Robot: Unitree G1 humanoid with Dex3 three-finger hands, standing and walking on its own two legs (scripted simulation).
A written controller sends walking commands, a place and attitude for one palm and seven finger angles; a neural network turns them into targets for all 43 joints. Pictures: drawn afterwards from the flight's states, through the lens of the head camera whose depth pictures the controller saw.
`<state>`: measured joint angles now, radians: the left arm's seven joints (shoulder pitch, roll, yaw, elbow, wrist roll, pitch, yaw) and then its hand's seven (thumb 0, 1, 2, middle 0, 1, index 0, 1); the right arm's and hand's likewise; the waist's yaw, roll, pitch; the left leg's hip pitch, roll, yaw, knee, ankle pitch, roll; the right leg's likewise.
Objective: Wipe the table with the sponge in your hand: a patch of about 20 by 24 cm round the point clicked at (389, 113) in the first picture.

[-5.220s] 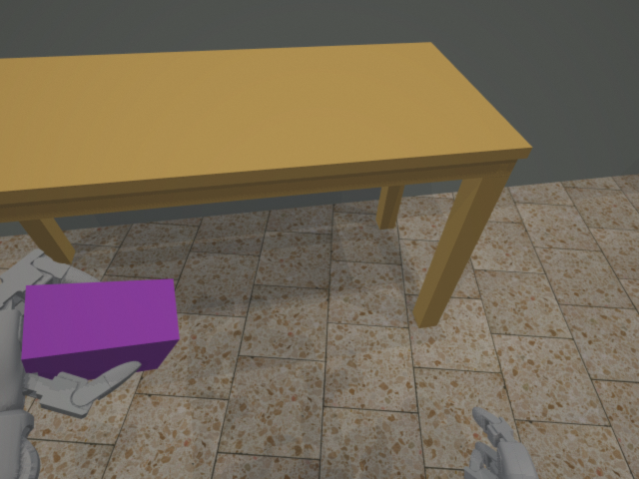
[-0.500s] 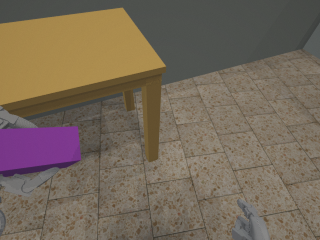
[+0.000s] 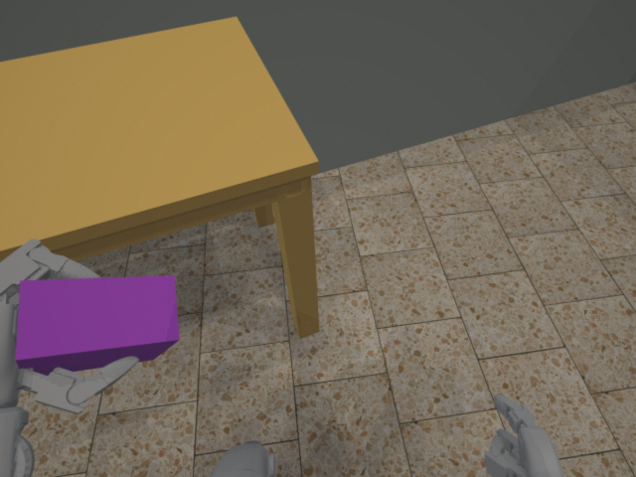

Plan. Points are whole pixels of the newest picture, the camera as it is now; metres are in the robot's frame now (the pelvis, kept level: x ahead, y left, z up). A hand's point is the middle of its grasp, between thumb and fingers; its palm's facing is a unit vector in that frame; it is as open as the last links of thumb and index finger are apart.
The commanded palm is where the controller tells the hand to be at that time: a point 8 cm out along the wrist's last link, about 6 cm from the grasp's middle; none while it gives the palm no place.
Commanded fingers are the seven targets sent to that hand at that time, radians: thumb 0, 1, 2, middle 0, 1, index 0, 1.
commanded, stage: take the last steps up to it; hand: left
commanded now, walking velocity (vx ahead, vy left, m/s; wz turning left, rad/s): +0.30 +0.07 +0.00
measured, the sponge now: (120, 325) +0.24 +0.20 +0.13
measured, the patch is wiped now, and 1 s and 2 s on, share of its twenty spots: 0.00 0.00 0.00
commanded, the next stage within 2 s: come to a stop and stand still in 0.92 s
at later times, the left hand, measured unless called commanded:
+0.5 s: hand (94, 218) +0.33 +0.23 +0.18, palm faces +0.36 -0.80 -0.48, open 10.2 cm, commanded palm +0.28 +0.28 +0.17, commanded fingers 0.00 0.10 1.30 -1.20 -1.60 -1.20 -1.60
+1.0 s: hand (136, 166) +0.40 +0.22 +0.18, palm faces +0.40 -0.78 -0.49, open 10.2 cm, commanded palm +0.35 +0.26 +0.17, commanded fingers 0.00 0.10 1.30 -1.20 -1.60 -1.20 -1.60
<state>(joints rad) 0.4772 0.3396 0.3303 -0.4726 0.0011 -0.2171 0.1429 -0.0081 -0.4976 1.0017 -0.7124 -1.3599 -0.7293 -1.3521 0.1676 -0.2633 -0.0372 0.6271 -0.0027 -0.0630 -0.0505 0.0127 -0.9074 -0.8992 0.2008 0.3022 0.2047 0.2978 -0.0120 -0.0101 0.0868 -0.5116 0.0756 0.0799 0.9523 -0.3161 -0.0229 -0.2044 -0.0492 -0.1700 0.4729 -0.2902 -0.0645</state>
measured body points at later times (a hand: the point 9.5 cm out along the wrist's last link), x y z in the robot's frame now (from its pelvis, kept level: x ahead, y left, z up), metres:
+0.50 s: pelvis +0.11 +0.01 +0.00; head +0.14 +0.00 +0.45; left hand +0.30 +0.28 +0.21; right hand +0.27 -0.19 -0.11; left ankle +0.11 +0.13 -0.74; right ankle +0.15 -0.12 -0.71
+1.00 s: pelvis +0.20 -0.02 -0.01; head +0.23 -0.02 +0.44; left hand +0.37 +0.26 +0.20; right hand +0.36 -0.28 -0.09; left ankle +0.25 +0.11 -0.73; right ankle +0.17 -0.11 -0.74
